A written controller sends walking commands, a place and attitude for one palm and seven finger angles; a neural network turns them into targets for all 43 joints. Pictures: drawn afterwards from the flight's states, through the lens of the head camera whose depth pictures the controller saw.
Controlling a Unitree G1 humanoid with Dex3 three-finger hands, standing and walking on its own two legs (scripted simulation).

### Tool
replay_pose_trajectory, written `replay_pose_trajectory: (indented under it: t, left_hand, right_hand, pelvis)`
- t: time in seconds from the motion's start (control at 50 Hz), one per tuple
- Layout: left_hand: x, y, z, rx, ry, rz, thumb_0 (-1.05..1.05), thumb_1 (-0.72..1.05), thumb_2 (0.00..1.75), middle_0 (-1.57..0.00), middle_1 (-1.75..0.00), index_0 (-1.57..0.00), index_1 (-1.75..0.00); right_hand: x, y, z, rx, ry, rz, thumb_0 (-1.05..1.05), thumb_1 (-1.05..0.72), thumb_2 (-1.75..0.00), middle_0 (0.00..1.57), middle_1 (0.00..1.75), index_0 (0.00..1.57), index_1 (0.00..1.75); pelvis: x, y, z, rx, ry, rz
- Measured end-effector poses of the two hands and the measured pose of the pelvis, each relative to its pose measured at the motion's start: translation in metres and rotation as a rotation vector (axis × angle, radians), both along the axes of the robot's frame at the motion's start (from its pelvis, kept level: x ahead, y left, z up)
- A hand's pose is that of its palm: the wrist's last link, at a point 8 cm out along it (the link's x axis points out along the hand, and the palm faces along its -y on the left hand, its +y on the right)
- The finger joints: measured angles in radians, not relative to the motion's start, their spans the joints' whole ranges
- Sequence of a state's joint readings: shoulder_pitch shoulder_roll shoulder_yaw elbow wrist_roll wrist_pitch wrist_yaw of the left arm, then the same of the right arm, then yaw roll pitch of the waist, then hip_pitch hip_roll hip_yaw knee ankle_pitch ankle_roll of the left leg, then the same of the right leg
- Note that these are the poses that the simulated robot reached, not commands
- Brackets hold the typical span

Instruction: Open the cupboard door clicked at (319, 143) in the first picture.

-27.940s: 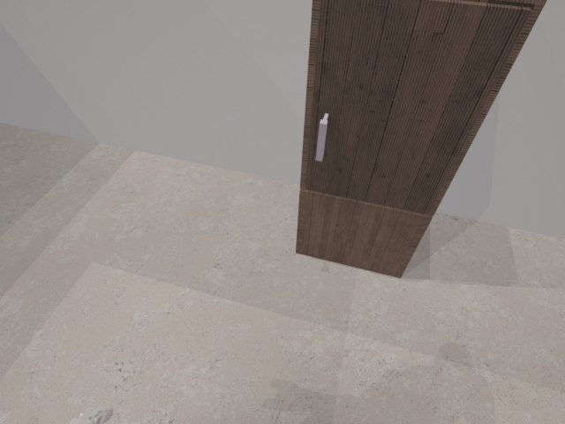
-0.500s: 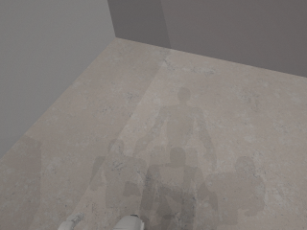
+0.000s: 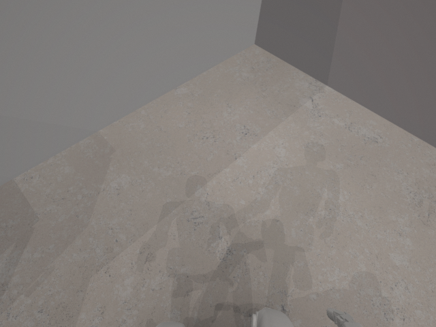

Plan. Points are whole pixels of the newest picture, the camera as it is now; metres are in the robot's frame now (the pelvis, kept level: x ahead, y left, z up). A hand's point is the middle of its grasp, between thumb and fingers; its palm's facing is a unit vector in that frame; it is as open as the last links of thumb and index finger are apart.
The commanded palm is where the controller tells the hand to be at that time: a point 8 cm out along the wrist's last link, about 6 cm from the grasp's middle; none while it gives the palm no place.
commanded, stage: turn to face it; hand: left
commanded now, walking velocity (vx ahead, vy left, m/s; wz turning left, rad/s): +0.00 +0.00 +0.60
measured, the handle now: out of the picture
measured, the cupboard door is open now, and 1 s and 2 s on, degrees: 42 42 42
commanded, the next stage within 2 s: none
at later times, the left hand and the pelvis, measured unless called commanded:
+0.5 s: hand out of the picture +0.03 +0.14 -0.15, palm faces +0.32 -0.92 -0.23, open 7.3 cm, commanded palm none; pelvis +0.01 -0.07 +0.01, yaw +19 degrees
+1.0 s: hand out of the picture +0.00 +0.16 -0.15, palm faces +0.56 -0.78 -0.30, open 7.4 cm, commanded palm none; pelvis +0.03 -0.08 +0.00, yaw +35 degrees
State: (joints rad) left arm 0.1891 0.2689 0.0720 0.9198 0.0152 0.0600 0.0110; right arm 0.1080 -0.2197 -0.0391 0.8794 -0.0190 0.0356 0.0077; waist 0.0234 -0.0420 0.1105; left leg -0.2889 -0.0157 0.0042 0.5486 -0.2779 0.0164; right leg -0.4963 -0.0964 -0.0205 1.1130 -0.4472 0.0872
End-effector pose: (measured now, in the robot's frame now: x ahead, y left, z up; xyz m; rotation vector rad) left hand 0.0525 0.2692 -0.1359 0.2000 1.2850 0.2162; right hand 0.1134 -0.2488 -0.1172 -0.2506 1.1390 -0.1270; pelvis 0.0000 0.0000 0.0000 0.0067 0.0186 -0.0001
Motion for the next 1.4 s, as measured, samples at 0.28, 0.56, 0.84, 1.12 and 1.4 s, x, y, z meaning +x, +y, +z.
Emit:
replay_pose_trajectory:
  t: [0.28,0.56,0.84,1.12,1.4]
  left_hand:
    - [0.022,-0.063,0.029,0.056,-0.176,0.054,0.0,0.91,0.9,-0.2,-0.3,-0.2,-0.29]
    - [-0.078,-0.083,0.003,-0.028,-0.058,0.332,0.0,0.91,0.9,-0.21,-0.3,-0.21,-0.3]
    - [-0.116,-0.053,0.009,0.015,-0.042,0.504,0.0,0.91,0.9,-0.2,-0.3,-0.2,-0.29]
    - [-0.09,-0.115,0.027,0.065,-0.115,0.595,0.0,0.91,0.9,-0.21,-0.3,-0.2,-0.29]
    - [-0.182,-0.164,-0.008,-0.024,-0.022,0.887,0.0,0.91,0.9,-0.21,-0.3,-0.21,-0.3]
  right_hand:
    - [-0.014,-0.058,-0.033,0.048,0.15,0.039,0.0,-0.91,-0.9,0.2,0.3,0.2,0.3]
    - [0.062,-0.021,-0.009,0.011,0.113,0.296,0.0,-0.91,-0.9,0.2,0.3,0.19,0.3]
    - [0.091,0.02,-0.001,-0.014,0.073,0.482,0.0,-0.91,-0.9,0.2,0.3,0.2,0.3]
    - [0.138,-0.013,-0.027,0.005,0.163,0.56,0.0,-0.91,-0.9,0.2,0.3,0.2,0.3]
    - [0.196,0.092,-0.01,0.005,0.038,0.865,0.0,-0.91,-0.9,0.2,0.3,0.19,0.3]
  pelvis:
    - [0.003,-0.057,-0.003,0.02,-0.005,0.172]
    - [0.005,-0.06,0.002,0.021,0.007,0.377]
    - [0.008,-0.054,0.006,-0.014,0.014,0.523]
    - [0.039,-0.094,0.003,0.026,0.008,0.697]
    - [0.041,-0.083,-0.007,0.013,-0.001,0.902]
